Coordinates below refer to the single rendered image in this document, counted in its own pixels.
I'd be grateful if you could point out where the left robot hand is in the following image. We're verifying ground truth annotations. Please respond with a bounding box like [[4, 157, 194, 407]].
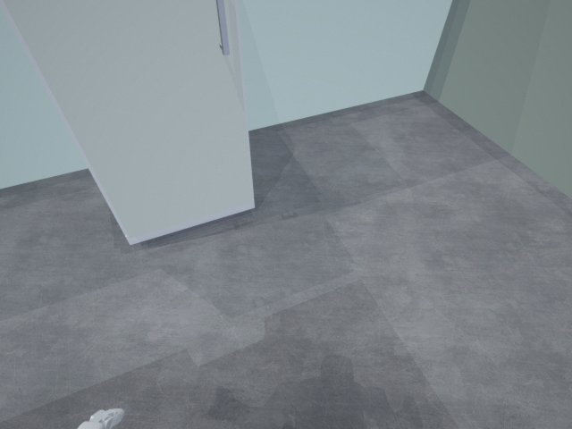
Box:
[[77, 408, 124, 429]]

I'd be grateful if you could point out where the fridge door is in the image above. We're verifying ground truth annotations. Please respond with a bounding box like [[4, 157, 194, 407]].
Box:
[[3, 0, 253, 239]]

